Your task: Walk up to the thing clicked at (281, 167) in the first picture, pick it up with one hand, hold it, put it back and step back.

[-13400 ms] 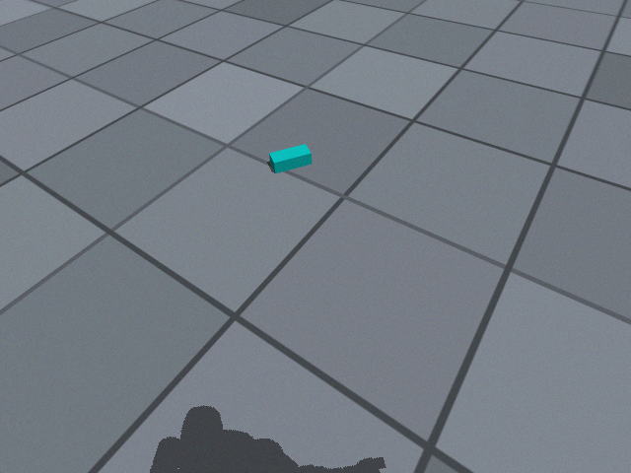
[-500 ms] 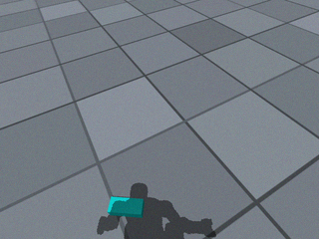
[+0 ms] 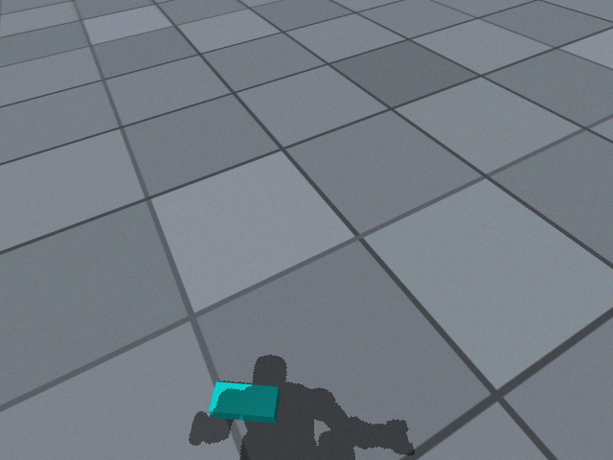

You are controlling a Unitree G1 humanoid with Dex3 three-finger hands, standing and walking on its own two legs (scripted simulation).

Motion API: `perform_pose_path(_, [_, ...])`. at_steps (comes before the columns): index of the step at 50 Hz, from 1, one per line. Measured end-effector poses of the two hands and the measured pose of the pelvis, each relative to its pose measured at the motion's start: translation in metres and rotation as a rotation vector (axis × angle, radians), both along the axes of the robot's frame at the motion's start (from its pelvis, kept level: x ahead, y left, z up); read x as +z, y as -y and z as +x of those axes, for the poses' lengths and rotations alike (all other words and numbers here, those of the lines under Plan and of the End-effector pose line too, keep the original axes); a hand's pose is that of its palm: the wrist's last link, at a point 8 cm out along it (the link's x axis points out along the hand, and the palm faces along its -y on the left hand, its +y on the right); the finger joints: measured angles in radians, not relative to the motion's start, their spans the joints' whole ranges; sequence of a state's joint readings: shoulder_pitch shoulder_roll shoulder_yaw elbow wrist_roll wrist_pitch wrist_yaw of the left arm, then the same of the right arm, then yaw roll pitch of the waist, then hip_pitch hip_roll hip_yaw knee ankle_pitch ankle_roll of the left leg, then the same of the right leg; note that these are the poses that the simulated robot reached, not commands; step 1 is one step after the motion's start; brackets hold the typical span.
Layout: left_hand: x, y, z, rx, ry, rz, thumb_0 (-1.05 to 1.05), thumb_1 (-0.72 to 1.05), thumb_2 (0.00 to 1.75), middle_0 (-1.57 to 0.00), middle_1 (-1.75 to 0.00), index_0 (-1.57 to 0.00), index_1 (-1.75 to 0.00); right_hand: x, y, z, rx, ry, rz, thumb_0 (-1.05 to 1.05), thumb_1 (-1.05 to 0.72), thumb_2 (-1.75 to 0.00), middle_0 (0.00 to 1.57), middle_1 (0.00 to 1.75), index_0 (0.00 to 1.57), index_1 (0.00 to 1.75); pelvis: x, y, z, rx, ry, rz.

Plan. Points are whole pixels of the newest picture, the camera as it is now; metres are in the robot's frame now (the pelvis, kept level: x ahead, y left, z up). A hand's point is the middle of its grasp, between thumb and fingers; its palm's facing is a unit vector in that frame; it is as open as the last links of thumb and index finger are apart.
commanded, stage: stand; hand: left
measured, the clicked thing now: (246, 402) +0.42 +0.26 -0.75
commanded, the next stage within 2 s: rise first in 1.90 s
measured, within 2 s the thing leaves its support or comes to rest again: neither
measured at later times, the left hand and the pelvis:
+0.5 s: hand out of the picture +0.07 +0.26 -0.16, palm faces -0.02 -0.94 -0.34, open 7.3 cm; pelvis +0.00 +0.01 +0.00, yaw +1 degrees
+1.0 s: hand out of the picture +0.07 +0.26 -0.16, palm faces -0.02 -0.94 -0.35, open 7.3 cm; pelvis +0.00 +0.01 +0.00, yaw +1 degrees
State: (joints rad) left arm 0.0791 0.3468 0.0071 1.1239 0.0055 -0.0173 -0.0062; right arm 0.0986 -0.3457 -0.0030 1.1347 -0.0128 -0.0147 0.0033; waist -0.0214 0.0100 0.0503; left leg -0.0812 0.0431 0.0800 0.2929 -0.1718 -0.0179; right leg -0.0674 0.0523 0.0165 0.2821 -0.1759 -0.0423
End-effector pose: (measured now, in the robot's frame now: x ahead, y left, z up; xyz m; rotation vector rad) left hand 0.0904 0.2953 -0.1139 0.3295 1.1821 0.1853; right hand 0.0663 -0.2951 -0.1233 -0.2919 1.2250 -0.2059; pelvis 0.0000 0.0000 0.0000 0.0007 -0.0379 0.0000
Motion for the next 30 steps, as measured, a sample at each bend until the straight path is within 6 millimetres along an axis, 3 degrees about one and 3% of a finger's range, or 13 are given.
perform_pose_path(18, [-0.004, -0.008, -0.026, 0.025, -0.054, 0.001, 0.01, 0.91, 0.90, -0.20, -0.30, -0.21, -0.30, -0.001, -0.006, -0.006, 0.013, -0.030, 0.001, 0.00, -0.91, -0.90, 0.21, 0.30, 0.20, 0.30, 0.000, -0.005, -0.002, 0.012, -0.006, 0.002])
perform_pose_path(30, [-0.005, -0.009, -0.028, 0.030, -0.056, -0.004, 0.01, 0.91, 0.90, -0.20, -0.30, -0.21, -0.30, 0.000, -0.008, -0.002, 0.022, -0.025, -0.004, 0.00, -0.91, -0.90, 0.21, 0.30, 0.20, 0.30, 0.000, -0.007, -0.002, 0.016, -0.005, 0.002])
